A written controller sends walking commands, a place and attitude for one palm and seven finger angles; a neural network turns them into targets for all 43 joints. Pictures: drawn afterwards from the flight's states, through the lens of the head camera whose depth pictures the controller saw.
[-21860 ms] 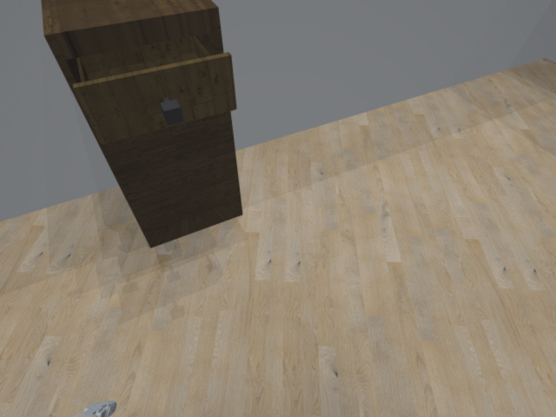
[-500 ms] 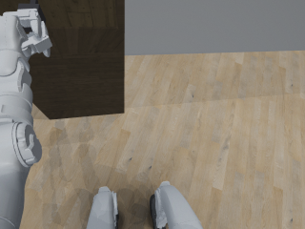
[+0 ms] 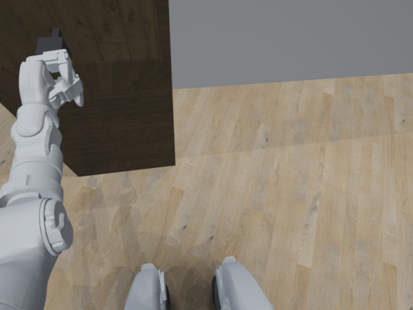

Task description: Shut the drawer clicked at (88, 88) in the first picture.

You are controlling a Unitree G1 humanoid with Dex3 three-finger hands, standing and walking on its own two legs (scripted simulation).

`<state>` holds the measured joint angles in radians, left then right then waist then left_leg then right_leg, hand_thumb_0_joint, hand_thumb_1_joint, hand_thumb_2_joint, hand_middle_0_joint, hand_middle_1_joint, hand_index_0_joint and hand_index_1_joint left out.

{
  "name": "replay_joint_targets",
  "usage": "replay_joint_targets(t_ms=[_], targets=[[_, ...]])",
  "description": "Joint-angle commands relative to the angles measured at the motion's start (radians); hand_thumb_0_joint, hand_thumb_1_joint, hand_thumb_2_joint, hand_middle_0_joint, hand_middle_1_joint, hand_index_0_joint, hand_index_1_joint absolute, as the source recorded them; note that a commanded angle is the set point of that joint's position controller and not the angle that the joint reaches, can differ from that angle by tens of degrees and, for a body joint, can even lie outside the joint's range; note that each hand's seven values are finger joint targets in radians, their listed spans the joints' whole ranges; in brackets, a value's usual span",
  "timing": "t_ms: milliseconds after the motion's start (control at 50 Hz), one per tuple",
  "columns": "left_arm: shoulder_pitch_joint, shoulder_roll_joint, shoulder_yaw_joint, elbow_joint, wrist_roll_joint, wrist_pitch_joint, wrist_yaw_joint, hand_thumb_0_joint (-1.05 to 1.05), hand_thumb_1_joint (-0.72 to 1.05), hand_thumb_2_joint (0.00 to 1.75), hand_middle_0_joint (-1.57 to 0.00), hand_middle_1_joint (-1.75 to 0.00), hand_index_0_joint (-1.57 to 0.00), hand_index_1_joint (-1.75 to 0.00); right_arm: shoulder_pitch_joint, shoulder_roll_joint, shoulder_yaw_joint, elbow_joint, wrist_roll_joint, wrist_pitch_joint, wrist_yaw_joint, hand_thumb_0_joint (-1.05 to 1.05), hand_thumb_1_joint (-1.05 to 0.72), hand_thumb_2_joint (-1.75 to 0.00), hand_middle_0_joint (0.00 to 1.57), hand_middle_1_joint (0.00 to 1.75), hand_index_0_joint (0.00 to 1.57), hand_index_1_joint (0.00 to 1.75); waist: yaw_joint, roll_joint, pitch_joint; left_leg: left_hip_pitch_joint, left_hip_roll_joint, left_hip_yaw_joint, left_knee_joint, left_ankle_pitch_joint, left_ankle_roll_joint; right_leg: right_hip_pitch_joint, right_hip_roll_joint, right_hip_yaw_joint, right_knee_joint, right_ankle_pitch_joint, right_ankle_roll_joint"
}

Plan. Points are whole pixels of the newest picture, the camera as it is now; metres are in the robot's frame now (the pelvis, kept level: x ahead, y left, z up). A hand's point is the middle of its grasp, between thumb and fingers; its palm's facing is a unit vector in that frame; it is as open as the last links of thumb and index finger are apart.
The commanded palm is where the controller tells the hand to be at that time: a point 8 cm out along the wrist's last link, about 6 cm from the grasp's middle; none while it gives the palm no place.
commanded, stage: pull the fist back off the drawer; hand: left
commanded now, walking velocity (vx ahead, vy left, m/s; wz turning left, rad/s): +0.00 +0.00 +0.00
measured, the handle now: (55, 46) +0.61 +0.24 +0.07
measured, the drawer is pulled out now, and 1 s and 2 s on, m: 0.00 0.00 0.00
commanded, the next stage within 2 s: draw the hand back to the body in 0.08 s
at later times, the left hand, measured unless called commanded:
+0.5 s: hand (44, 111) +0.43 +0.21 +0.12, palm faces +0.10 -1.00 -0.02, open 3.3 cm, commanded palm +0.38 +0.25 +0.13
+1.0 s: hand out of the picture +0.29 +0.22 +0.20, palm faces +0.33 -0.90 -0.27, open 3.3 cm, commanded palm +0.25 +0.26 +0.21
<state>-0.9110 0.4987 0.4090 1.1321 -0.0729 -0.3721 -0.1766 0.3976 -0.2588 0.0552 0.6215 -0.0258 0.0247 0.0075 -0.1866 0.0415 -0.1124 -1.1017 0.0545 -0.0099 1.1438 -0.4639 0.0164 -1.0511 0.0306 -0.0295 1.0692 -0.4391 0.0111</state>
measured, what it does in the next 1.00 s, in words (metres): rises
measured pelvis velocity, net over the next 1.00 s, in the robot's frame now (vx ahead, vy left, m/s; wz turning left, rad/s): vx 0.04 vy -0.01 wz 0.05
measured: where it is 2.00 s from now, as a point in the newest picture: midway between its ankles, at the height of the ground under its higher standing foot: outside the picture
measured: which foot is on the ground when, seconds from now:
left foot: down 0.00-1.00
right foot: down 0.00-1.00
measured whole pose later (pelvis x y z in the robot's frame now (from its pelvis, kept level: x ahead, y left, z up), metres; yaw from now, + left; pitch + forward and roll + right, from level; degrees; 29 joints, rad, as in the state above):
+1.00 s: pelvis +0.04 -0.01 +0.09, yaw +3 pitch -1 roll +0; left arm 0.14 0.31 0.17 -0.03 -0.08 -0.07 0.08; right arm 0.19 -0.23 0.06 0.59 0.03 -0.02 -0.10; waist 0.03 0.05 -0.02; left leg -0.25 0.02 0.01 0.55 -0.29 0.00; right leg -0.22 0.00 -0.02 0.53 -0.30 0.00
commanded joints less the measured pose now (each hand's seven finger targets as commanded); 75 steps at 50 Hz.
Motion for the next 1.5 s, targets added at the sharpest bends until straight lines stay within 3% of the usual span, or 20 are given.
replay_joint_targets(t_ms=[0, 160, 180, 240, 280, 340, 380, 460, 500, 540, 660, 680, 740, 860, 960, 1060, 1180, 1320, 1400, 1480], targets=[[-0.343, 0.224, 0.028, -0.317, -0.031, -0.091, 0.004, 0.0, 0.9, 0.9, -1.4, -1.6, -1.4, -1.6, 0.135, -0.175, -0.083, -0.073, 0.002, -0.008, -0.014, 0.0, -0.9, -0.9, 0.2, 0.3, 0.2, 0.3, 0.032, 0.096, -0.539, 0.438, -0.023, -0.026, -0.149, 0.303, 0.012, 0.279, 0.025, -0.005, -0.138, 0.25, -0.028], [-0.237, 0.117, -0.03, -0.334, -0.048, -0.102, -0.009, 0.0, 0.9, 0.9, -1.4, -1.6, -1.4, -1.6, 0.123, -0.162, -0.1, -0.052, 0.011, 0.009, -0.012, 0.0, -0.9, -0.9, 0.2, 0.3, 0.2, 0.3, 0.035, 0.107, -0.478, 0.525, -0.022, -0.024, -0.15, 0.453, -0.001, 0.27, 0.024, -0.013, -0.139, 0.37, -0.031], [-0.19, 0.12, -0.018, -0.394, -0.06, -0.1, -0.014, 0.0, 0.9, 0.9, -1.4, -1.6, -1.4, -1.6, 0.119, -0.163, -0.103, -0.067, 0.013, 0.012, -0.009, 0.0, -0.9, -0.9, 0.2, 0.3, 0.2, 0.3, 0.057, 0.093, -0.522, 0.553, -0.023, -0.021, -0.159, 0.49, 0.0, 0.317, 0.025, -0.012, -0.145, 0.406, -0.031], [0.0, 0.114, -0.023, -0.609, -0.091, -0.086, -0.028, 0.0, 0.9, 0.9, -1.4, -1.6, -1.4, -1.6, 0.09, -0.152, -0.108, -0.118, 0.031, 0.016, -0.005, 0.0, -0.9, -0.9, 0.2, 0.3, 0.2, 0.3, 0.121, 0.179, -0.632, 0.713, -0.018, -0.024, -0.193, 0.704, -0.012, 0.41, 0.026, -0.017, -0.165, 0.505, -0.036], [0.143, 0.077, -0.043, -0.721, -0.12, -0.057, -0.031, 0.0, 0.9, 0.9, -1.4, -1.6, -1.4, -1.6, 0.066, -0.141, -0.108, -0.143, 0.042, 0.011, -0.002, 0.0, -0.9, -0.9, 0.2, 0.3, 0.2, 0.3, 0.137, 0.144, -0.615, 0.734, -0.014, -0.018, -0.217, 0.766, -0.009, 0.479, 0.027, -0.019, -0.191, 0.57, -0.032], [0.258, 0.026, -0.064, -0.766, -0.161, 0.001, -0.023, 0.0, 0.9, 0.9, -1.4, -1.6, -1.4, -1.6, 0.029, -0.135, -0.104, -0.158, 0.057, 0.007, -0.01, 0.0, -0.9, -0.9, 0.2, 0.3, 0.2, 0.3, 0.12, 0.007, -0.465, 0.631, -0.021, 0.002, -0.267, 0.654, 0.01, 0.563, 0.024, -0.02, -0.235, 0.605, -0.02], [0.298, 0.031, -0.047, -0.783, -0.171, 0.032, -0.013, 0.0, 0.9, 0.9, -1.4, -1.6, -1.4, -1.6, 0.003, -0.137, -0.102, -0.166, 0.062, 0.005, -0.018, 0.0, -0.9, -0.9, 0.2, 0.3, 0.2, 0.3, 0.119, -0.028, -0.388, 0.586, -0.033, 0.017, -0.303, 0.542, 0.013, 0.597, 0.02, -0.018, -0.263, 0.584, -0.019], [0.361, -0.001, -0.082, -0.906, -0.169, 0.038, -0.016, 0.0, 0.9, 0.9, -1.4, -1.6, -1.4, -1.6, -0.047, -0.122, -0.091, -0.187, 0.064, -0.014, -0.029, 0.0, -0.9, -0.9, 0.2, 0.3, 0.2, 0.3, 0.131, 0.062, -0.342, 0.648, -0.04, 0.023, -0.343, 0.528, 0.009, 0.618, 0.013, -0.013, -0.291, 0.557, -0.025], [0.377, -0.034, -0.123, -0.952, -0.171, 0.036, -0.032, 0.0, 0.9, 0.9, -1.4, -1.6, -1.4, -1.6, -0.07, -0.12, -0.089, -0.188, 0.066, -0.026, -0.033, 0.0, -0.9, -0.9, 0.2, 0.3, 0.2, 0.3, 0.122, 0.052, -0.317, 0.686, -0.036, 0.013, -0.356, 0.518, 0.008, 0.609, 0.016, -0.019, -0.309, 0.525, -0.027], [0.399, -0.047, -0.141, -1.026, -0.184, 0.038, -0.052, 0.0, 0.9, 0.9, -1.4, -1.6, -1.4, -1.6, -0.094, -0.118, -0.092, -0.197, 0.068, -0.045, -0.039, 0.0, -0.9, -0.9, 0.2, 0.3, 0.2, 0.3, 0.129, 0.084, -0.357, 0.748, -0.035, 0.006, -0.364, 0.534, 0.006, 0.624, 0.014, -0.017, -0.317, 0.519, -0.029], [0.502, -0.006, -0.093, -0.988, -0.221, 0.131, -0.086, 0.0, 0.9, 0.9, -1.4, -1.6, -1.4, -1.6, -0.19, -0.126, -0.064, -0.22, 0.08, -0.074, -0.065, 0.0, -0.9, -0.9, 0.2, 0.3, 0.2, 0.3, 0.158, -0.003, -0.175, 0.668, -0.055, 0.001, -0.45, 0.271, 0.009, 0.646, 0.001, -0.018, -0.396, 0.337, -0.03], [0.471, 0.082, -0.113, -1.114, -0.088, 0.134, 0.038, 0.0, 0.9, 0.9, -1.4, -1.6, -1.4, -1.6, -0.259, -0.111, -0.072, -0.226, 0.074, -0.066, -0.082, 0.0, -0.9, -0.9, 0.2, 0.3, 0.2, 0.3, 0.195, -0.016, -0.181, 0.732, -0.059, 0.024, -0.496, 0.268, 0.016, 0.675, -0.025, 0.03, -0.468, 0.296, -0.042], [0.651, -0.017, -0.164, -1.168, -0.056, 0.188, 0.16, 0.0, 0.9, 0.9, -1.4, -1.6, -1.4, -1.6, -0.279, -0.093, -0.057, -0.227, 0.069, -0.073, -0.102, 0.0, -0.9, -0.9, 0.2, 0.3, 0.2, 0.3, 0.195, 0.001, -0.135, 0.774, -0.049, 0.019, -0.555, 0.244, 0.013, 0.726, -0.034, 0.022, -0.511, 0.255, -0.038], [0.773, 0.0, -0.147, -1.343, -0.015, 0.23, 0.253, 0.0, 0.9, 0.9, -1.4, -1.6, -1.4, -1.6, -0.314, -0.085, -0.043, -0.206, 0.055, -0.086, -0.12, 0.0, -0.9, -0.9, 0.2, 0.3, 0.2, 0.3, 0.204, -0.024, -0.091, 0.89, -0.042, 0.019, -0.648, 0.3, 0.016, 0.831, -0.033, 0.011, -0.602, 0.301, -0.034], [0.864, -0.009, -0.137, -1.422, -0.002, 0.24, 0.275, 0.0, 0.9, 0.9, -1.4, -1.6, -1.4, -1.6, -0.339, -0.079, -0.036, -0.183, 0.044, -0.107, -0.125, 0.0, -0.9, -0.9, 0.2, 0.3, 0.2, 0.3, 0.217, 0.01, -0.002, 0.95, -0.044, 0.021, -0.719, 0.306, 0.015, 0.873, -0.032, 0.009, -0.677, 0.288, -0.034], [1.013, -0.019, -0.119, -1.543, 0.004, 0.23, 0.278, 0.0, 0.9, 0.9, -1.4, -1.6, -1.4, -1.6, -0.346, -0.071, -0.037, -0.174, 0.032, -0.131, -0.117, 0.0, -0.9, -0.9, 0.2, 0.3, 0.2, 0.3, 0.233, 0.033, 0.007, 1.006, -0.044, 0.026, -0.759, 0.374, 0.012, 0.935, -0.032, 0.003, -0.713, 0.345, -0.035], [1.187, -0.006, -0.061, -1.664, 0.005, 0.222, 0.278, 0.0, 0.9, 0.9, -1.4, -1.6, -1.4, -1.6, -0.351, -0.066, -0.047, -0.169, 0.018, -0.149, -0.104, 0.0, -0.9, -0.9, 0.2, 0.3, 0.2, 0.3, 0.246, -0.018, 0.042, 1.027, -0.042, 0.031, -0.775, 0.423, 0.012, 0.964, -0.028, 0.002, -0.748, 0.388, -0.029], [1.33, 0.007, -0.009, -1.794, 0.013, 0.208, 0.281, 0.0, 0.9, 0.9, -1.4, -1.6, -1.4, -1.6, -0.35, -0.06, -0.056, -0.169, 0.014, -0.171, -0.1, 0.0, -0.9, -0.9, 0.2, 0.3, 0.2, 0.3, 0.259, 0.041, 0.06, 1.05, -0.042, 0.035, -0.773, 0.447, 0.006, 0.968, -0.023, 0.009, -0.773, 0.405, -0.03], [1.361, -0.029, -0.025, -1.781, 0.015, 0.208, 0.281, 0.0, 0.9, 0.9, -1.4, -1.6, -1.4, -1.6, -0.339, -0.061, -0.06, -0.163, 0.012, -0.177, -0.101, 0.0, -0.9, -0.9, 0.2, 0.3, 0.2, 0.3, 0.251, -0.028, 0.101, 1.043, -0.037, 0.033, -0.776, 0.435, 0.009, 0.949, -0.02, 0.004, -0.772, 0.39, -0.025], [1.319, -0.036, -0.032, -1.739, 0.018, 0.213, 0.286, 0.0, 0.9, 0.9, -1.4, -1.6, -1.4, -1.6, -0.332, -0.063, -0.064, -0.153, 0.013, -0.177, -0.11, 0.0, -0.9, -0.9, 0.2, 0.3, 0.2, 0.3, 0.244, -0.024, 0.138, 1.044, -0.038, 0.034, -0.786, 0.371, 0.012, 0.917, -0.023, 0.008, -0.793, 0.31, -0.022]])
